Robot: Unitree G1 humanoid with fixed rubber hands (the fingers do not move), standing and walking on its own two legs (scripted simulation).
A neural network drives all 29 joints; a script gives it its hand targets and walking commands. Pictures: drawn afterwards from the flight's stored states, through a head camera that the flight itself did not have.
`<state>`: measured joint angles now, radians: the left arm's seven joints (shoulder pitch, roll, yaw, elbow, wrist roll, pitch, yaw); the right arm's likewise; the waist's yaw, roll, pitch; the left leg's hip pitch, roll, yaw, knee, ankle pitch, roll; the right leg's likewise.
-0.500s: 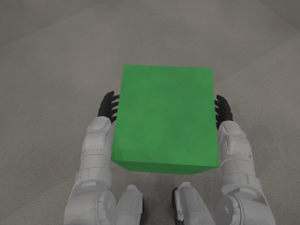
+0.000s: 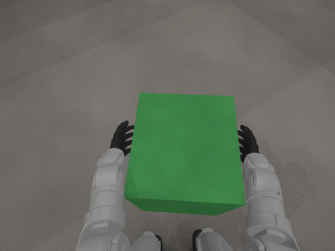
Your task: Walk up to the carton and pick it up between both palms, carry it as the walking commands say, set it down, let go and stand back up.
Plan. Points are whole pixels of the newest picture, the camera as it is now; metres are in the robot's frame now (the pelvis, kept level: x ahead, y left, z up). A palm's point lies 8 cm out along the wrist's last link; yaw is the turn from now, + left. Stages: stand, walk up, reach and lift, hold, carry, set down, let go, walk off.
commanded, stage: reach and lift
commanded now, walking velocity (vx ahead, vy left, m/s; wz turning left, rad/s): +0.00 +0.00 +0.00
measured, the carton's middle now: (182, 161) +0.35 -0.02 -0.10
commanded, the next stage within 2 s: hold in 1.88 s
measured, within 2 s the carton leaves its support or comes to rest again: neither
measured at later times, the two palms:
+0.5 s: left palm (109, 148) +0.33 +0.15 +0.04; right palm (261, 153) +0.31 -0.18 +0.04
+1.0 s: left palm (100, 148) +0.31 +0.16 +0.09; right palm (268, 151) +0.30 -0.18 +0.08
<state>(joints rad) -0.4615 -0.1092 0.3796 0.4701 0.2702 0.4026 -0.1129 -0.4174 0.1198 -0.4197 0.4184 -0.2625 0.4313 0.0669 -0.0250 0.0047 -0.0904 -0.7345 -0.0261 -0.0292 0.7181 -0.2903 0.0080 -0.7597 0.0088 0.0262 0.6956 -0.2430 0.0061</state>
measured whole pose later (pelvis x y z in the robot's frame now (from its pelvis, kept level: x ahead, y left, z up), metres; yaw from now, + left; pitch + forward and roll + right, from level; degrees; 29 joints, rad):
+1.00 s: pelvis +0.02 +0.00 +0.04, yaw +0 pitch -6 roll +0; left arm -0.29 -0.11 0.27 0.24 0.24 0.69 -0.11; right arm -0.26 0.13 -0.30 0.19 -0.26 0.71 0.07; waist -0.01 0.00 0.04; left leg -0.05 -0.02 -0.04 0.34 -0.19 0.01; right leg -0.08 0.01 0.03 0.33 -0.15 0.00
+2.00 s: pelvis +0.03 -0.01 +0.04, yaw +0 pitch -7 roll +0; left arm -0.16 -0.12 0.22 0.08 0.22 0.74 -0.09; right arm -0.16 0.11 -0.21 0.10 -0.21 0.75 0.06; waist 0.01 0.00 0.06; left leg 0.00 -0.01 -0.04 0.31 -0.19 0.00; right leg -0.04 0.02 0.03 0.30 -0.15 -0.01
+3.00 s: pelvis -0.07 +0.00 +0.01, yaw -1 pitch +1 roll +0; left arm -0.13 -0.11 0.18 -0.28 0.05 1.10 0.05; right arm -0.12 0.07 -0.14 -0.29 -0.06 1.14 -0.06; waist 0.00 0.01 -0.08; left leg -0.55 -0.01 0.03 0.94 -0.43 0.01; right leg -0.51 -0.02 -0.01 0.63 -0.14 -0.01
